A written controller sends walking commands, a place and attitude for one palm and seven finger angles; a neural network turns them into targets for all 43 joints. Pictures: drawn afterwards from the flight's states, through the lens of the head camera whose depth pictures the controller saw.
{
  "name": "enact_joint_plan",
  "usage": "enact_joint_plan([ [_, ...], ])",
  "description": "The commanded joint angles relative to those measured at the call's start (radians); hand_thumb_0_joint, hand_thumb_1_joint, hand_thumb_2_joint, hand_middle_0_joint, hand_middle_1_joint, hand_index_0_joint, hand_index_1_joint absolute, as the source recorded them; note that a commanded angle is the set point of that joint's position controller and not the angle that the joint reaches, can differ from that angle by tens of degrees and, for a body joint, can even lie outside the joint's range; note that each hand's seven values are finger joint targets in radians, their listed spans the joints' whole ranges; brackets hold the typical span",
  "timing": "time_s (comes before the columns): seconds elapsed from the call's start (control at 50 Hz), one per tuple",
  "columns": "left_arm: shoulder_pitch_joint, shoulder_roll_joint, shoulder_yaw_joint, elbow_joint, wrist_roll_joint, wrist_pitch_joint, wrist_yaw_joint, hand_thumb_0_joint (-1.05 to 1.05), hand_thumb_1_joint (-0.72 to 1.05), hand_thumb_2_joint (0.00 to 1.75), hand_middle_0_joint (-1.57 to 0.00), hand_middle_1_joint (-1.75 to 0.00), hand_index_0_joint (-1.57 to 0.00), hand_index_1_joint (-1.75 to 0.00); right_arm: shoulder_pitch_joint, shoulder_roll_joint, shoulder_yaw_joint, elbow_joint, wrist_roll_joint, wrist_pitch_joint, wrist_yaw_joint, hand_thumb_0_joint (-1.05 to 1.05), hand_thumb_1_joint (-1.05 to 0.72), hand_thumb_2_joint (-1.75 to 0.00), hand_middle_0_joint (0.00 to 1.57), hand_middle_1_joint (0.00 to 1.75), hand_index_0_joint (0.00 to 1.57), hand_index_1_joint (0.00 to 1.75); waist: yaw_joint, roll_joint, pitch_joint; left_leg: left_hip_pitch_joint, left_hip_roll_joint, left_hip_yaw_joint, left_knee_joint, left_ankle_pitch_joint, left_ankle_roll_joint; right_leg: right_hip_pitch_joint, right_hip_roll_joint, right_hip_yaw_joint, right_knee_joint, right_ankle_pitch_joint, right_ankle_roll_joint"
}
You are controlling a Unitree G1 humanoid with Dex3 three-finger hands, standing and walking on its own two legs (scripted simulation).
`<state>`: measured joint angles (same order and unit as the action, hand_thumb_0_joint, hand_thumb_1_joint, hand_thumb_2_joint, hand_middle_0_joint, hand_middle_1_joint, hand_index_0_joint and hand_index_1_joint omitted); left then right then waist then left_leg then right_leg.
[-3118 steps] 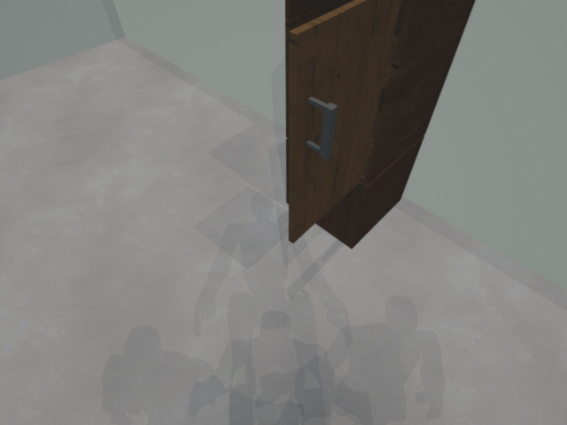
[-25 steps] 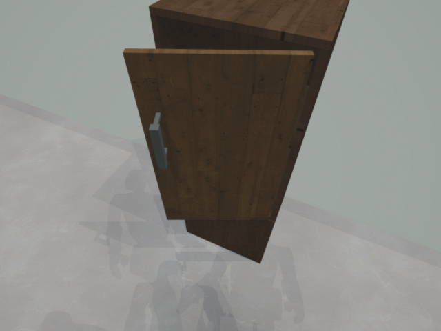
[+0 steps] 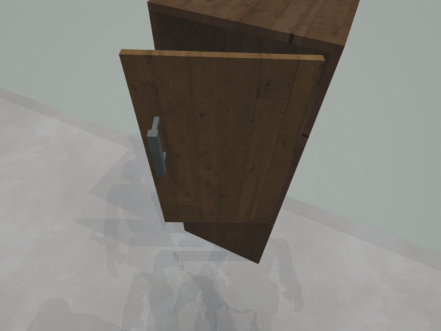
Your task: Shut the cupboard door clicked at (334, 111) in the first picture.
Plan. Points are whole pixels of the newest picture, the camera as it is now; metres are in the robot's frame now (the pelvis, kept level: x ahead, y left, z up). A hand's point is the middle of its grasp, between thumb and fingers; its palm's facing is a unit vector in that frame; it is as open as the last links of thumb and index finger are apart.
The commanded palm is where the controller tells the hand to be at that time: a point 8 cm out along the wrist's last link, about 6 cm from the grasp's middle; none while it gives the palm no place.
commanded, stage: come to a stop and stand still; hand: left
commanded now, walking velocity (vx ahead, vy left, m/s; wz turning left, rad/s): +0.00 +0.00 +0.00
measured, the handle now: (158, 147) +0.46 +0.17 +0.05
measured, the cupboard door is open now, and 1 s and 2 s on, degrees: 25 25 25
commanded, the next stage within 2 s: look again from close up in 0.14 s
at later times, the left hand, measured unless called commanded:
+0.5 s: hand out of the picture +0.05 +0.19 -0.17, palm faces +0.00 -0.97 -0.25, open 7.4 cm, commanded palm none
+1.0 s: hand out of the picture +0.14 +0.18 -0.09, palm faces +0.26 -0.95 -0.19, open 7.3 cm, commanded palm +0.11 +0.22 -0.06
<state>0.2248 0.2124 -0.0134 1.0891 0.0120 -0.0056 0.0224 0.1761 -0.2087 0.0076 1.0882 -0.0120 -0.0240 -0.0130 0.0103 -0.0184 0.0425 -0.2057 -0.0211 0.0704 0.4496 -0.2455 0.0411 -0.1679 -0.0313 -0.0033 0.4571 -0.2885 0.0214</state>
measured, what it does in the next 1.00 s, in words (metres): stands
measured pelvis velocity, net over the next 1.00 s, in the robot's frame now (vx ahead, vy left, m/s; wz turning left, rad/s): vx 0.00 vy -0.03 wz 0.03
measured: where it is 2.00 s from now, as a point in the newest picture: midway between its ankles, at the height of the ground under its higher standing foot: outside the picture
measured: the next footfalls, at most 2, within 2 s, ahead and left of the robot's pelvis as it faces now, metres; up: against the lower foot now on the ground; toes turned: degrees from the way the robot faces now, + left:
none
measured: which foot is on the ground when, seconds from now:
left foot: down 0.00-1.00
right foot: down 0.00-1.00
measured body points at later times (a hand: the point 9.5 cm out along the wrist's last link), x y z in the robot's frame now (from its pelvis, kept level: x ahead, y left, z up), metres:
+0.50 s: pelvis +0.01 -0.01 +0.00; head +0.03 -0.01 +0.45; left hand +0.05 +0.24 -0.15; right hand +0.06 -0.26 -0.15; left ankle +0.00 +0.09 -0.74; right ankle -0.03 -0.13 -0.74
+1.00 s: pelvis +0.00 -0.03 -0.01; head +0.02 -0.03 +0.44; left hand +0.12 +0.23 -0.07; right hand +0.09 -0.27 -0.14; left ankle +0.00 +0.09 -0.74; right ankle -0.03 -0.13 -0.74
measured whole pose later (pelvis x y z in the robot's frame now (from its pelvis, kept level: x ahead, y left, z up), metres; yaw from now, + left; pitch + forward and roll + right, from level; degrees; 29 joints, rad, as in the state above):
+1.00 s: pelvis +0.00 -0.03 -0.01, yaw +2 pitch +0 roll +1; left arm 0.45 0.20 0.07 0.33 -0.13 -0.06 0.07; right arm 0.29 -0.21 -0.01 0.90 0.03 -0.22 -0.07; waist 0.00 -0.02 0.02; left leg -0.26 -0.01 0.04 0.53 -0.28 0.00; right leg -0.25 -0.03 -0.05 0.63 -0.36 -0.02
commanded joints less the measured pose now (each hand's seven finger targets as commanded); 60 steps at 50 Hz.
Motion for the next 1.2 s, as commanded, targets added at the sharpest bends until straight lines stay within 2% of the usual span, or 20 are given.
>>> enact_joint_plan([
  [0.0,0.032,0.139,0.026,-0.034,0.004,-0.019,0.010,0.00,0.90,0.90,-0.20,-0.30,-0.20,-0.30,0.025,-0.141,-0.023,-0.030,0.000,-0.020,-0.013,0.00,-0.90,-0.90,0.20,0.30,0.20,0.30,-0.002,0.030,-0.056,0.065,0.133,-0.123,-0.076,0.275,0.007,-0.008,-0.079,0.059,-0.055,0.212,-0.043],
  [0.24,0.008,0.155,0.032,-0.044,0.005,-0.021,0.008,0.00,0.90,0.90,-0.20,-0.30,-0.20,-0.30,0.005,-0.146,-0.023,-0.021,-0.001,-0.018,-0.013,0.00,-0.90,-0.90,0.20,0.30,0.20,0.30,0.000,-0.003,-0.058,0.071,0.131,-0.120,-0.083,0.280,0.001,0.016,-0.086,0.064,-0.070,0.265,-0.046],
  [0.48,0.017,0.156,0.033,-0.033,0.002,-0.025,0.009,0.00,0.90,0.90,-0.20,-0.30,-0.20,-0.30,0.013,-0.144,-0.021,-0.001,0.000,-0.017,-0.016,0.00,-0.90,-0.90,0.20,0.30,0.20,0.30,0.001,0.007,-0.076,0.094,0.132,-0.113,-0.081,0.304,-0.005,0.038,-0.092,0.066,-0.080,0.321,-0.052],
  [0.84,0.053,0.130,0.028,-0.015,0.002,-0.025,0.009,0.00,0.90,0.90,-0.20,-0.30,-0.20,-0.30,0.032,-0.116,-0.015,0.019,0.001,-0.012,-0.018,0.00,-0.90,-0.90,0.20,0.30,0.20,0.30,0.003,0.005,-0.027,0.078,0.130,-0.106,-0.097,0.236,-0.014,0.019,-0.088,0.071,-0.112,0.287,-0.054],
  [0.86,0.143,0.077,0.019,0.011,0.011,-0.042,0.055,0.00,0.90,0.90,-0.20,-0.30,-0.20,-0.30,0.004,-0.105,-0.019,-0.050,0.009,-0.014,-0.009,0.00,-0.90,-0.90,0.20,0.30,0.20,0.30,0.009,0.064,0.035,0.012,0.132,-0.052,0.109,0.284,-0.040,-0.033,-0.137,0.116,-0.095,0.569,-0.020],
  [0.88,-0.724,0.735,0.517,-1.565,-0.113,-0.326,0.061,0.00,0.90,0.90,-0.20,-0.30,-0.20,-0.30,0.133,-0.282,-0.061,-0.317,0.027,-0.195,-0.107,0.00,-0.90,-0.90,0.20,0.30,0.20,0.30,-0.132,0.077,-0.378,0.363,0.078,-0.094,0.110,0.483,-0.004,-0.014,-0.030,-0.001,0.148,0.622,-0.029],
  [0.9,-0.017,0.171,0.079,-1.210,-0.132,-0.244,0.063,0.00,0.90,0.90,-0.22,-0.32,-0.22,-0.32,0.044,-0.174,-0.022,-0.329,0.078,-0.255,-0.123,0.00,-0.90,-0.90,0.20,0.30,0.20,0.30,-0.043,0.413,-0.512,0.431,0.073,-0.096,0.100,0.682,-0.016,-0.109,0.034,-0.069,0.266,0.330,-0.032],
  [0.92,0.209,-0.059,0.018,-1.207,-0.204,-0.120,0.068,0.00,0.90,0.90,-0.24,-0.34,-0.24,-0.34,0.020,-0.126,-0.029,-0.367,0.058,-0.298,-0.103,0.00,-0.90,-0.90,0.20,0.30,0.20,0.30,-0.025,0.354,-0.442,0.345,0.088,-0.107,0.052,0.805,-0.040,-0.164,0.049,-0.109,0.274,0.103,-0.031],
  [0.94,0.084,0.006,0.078,-1.154,-0.174,-0.137,0.071,0.00,0.90,0.90,-0.25,-0.36,-0.25,-0.36,0.047,-0.133,-0.048,-0.351,0.050,-0.317,-0.069,0.00,-0.90,-0.90,0.20,0.30,0.20,0.30,-0.061,0.167,-0.242,0.155,0.087,-0.118,0.078,0.645,-0.039,-0.257,0.034,-0.084,0.210,0.071,-0.027],
  [0.96,0.050,0.002,0.103,-1.109,-0.178,-0.176,0.050,0.00,0.90,0.90,-0.27,-0.38,-0.27,-0.38,0.042,-0.148,-0.072,-0.388,0.035,-0.319,-0.052,0.00,-0.90,-0.90,0.20,0.30,0.20,0.30,-0.069,0.095,-0.071,-0.011,0.058,-0.122,0.121,0.391,-0.047,-0.305,0.035,-0.097,0.152,0.090,-0.034],
  [0.98,0.075,0.032,0.161,-0.991,-0.184,-0.235,0.025,0.00,0.90,0.90,-0.29,-0.40,-0.29,-0.40,0.027,-0.164,-0.084,-0.407,0.026,-0.321,-0.045,0.00,-0.90,-0.90,0.20,0.30,0.20,0.30,-0.069,-0.060,-0.002,-0.165,0.037,-0.117,0.181,0.180,-0.043,-0.369,0.023,-0.101,0.140,0.103,-0.031],
  [1.0,0.191,0.006,0.188,-0.891,-0.203,-0.313,-0.017,0.00,0.90,0.90,-0.31,-0.42,-0.31,-0.42,0.004,-0.154,-0.085,-0.436,0.015,-0.323,-0.037,0.00,-0.90,-0.90,0.20,0.30,0.20,0.30,-0.039,-0.191,0.002,-0.274,0.021,-0.114,0.239,0.084,-0.038,-0.423,0.022,-0.094,0.180,0.068,-0.027],
  [1.02,0.293,-0.008,0.208,-0.821,-0.216,-0.391,-0.079,0.00,0.90,0.90,-0.33,-0.44,-0.33,-0.44,-0.009,-0.148,-0.088,-0.468,0.017,-0.326,-0.024,0.00,-0.90,-0.90,0.20,0.30,0.20,0.30,0.007,-0.175,-0.034,-0.331,0.002,-0.097,0.300,0.105,-0.041,-0.421,0.015,-0.072,0.245,0.144,-0.036],
  [1.04,0.321,-0.009,0.238,-0.802,-0.242,-0.481,-0.145,0.00,0.90,0.90,-0.35,-0.46,-0.35,-0.46,-0.016,-0.147,-0.093,-0.486,0.009,-0.327,-0.012,0.00,-0.90,-0.90,0.20,0.30,0.20,0.30,0.032,-0.226,-0.130,-0.399,-0.005,-0.088,0.377,0.110,-0.052,-0.444,0.014,-0.062,0.342,0.188,-0.035],
  [1.06,0.343,-0.029,0.228,-0.798,-0.263,-0.570,-0.222,0.00,0.90,0.90,-0.36,-0.48,-0.36,-0.48,-0.025,-0.144,-0.099,-0.509,0.003,-0.327,-0.001,0.00,-0.90,-0.90,0.20,0.30,0.20,0.30,0.050,-0.244,-0.186,-0.468,-0.011,-0.079,0.440,0.083,-0.058,-0.472,0.014,-0.039,0.414,0.194,-0.032],
  [1.08,0.329,-0.019,0.226,-0.805,-0.287,-0.645,-0.303,0.00,0.90,0.90,-0.38,-0.50,-0.38,-0.50,-0.033,-0.146,-0.101,-0.535,0.006,-0.328,0.007,0.00,-0.90,-0.90,0.20,0.30,0.20,0.30,0.053,-0.233,-0.229,-0.543,-0.020,-0.072,0.500,0.034,-0.062,-0.488,0.000,0.010,0.453,0.165,-0.026],
  [1.1,0.303,0.042,0.267,-0.828,-0.309,-0.694,-0.372,0.00,0.90,0.90,-0.40,-0.52,-0.40,-0.52,-0.040,-0.150,-0.105,-0.570,0.013,-0.329,0.010,0.00,-0.90,-0.90,0.20,0.30,0.20,0.30,0.058,-0.173,-0.270,-0.596,-0.025,-0.063,0.544,-0.011,-0.062,-0.490,-0.013,0.062,0.470,0.108,-0.028],
  [1.12,0.316,0.100,0.319,-0.823,-0.319,-0.680,-0.407,0.00,0.90,0.90,-0.42,-0.54,-0.42,-0.54,-0.038,-0.152,-0.109,-0.603,0.024,-0.317,0.011,0.00,-0.90,-0.90,0.20,0.30,0.20,0.30,0.081,-0.083,-0.295,-0.611,-0.025,-0.047,0.560,-0.027,-0.054,-0.482,-0.018,0.096,0.472,0.060,-0.036],
  [1.14,0.269,0.121,0.321,-0.913,-0.347,-0.645,-0.430,0.00,0.90,0.90,-0.44,-0.56,-0.44,-0.56,-0.061,-0.160,-0.103,-0.660,0.033,-0.309,0.007,0.00,-0.90,-0.90,0.20,0.30,0.20,0.30,0.083,-0.034,-0.352,-0.628,-0.035,-0.027,0.575,-0.070,-0.047,-0.460,-0.027,0.131,0.450,-0.048,-0.031],
  [1.18,0.176,0.160,0.341,-1.042,-0.378,-0.552,-0.420,0.00,0.90,0.90,-0.47,-0.60,-0.47,-0.60,-0.074,-0.152,-0.094,-0.731,0.051,-0.292,-0.014,0.00,-0.90,-0.90,0.20,0.30,0.20,0.30,0.070,-0.038,-0.356,-0.668,-0.031,-0.023,0.591,-0.159,-0.034,-0.453,-0.039,0.196,0.365,-0.265,-0.014],
])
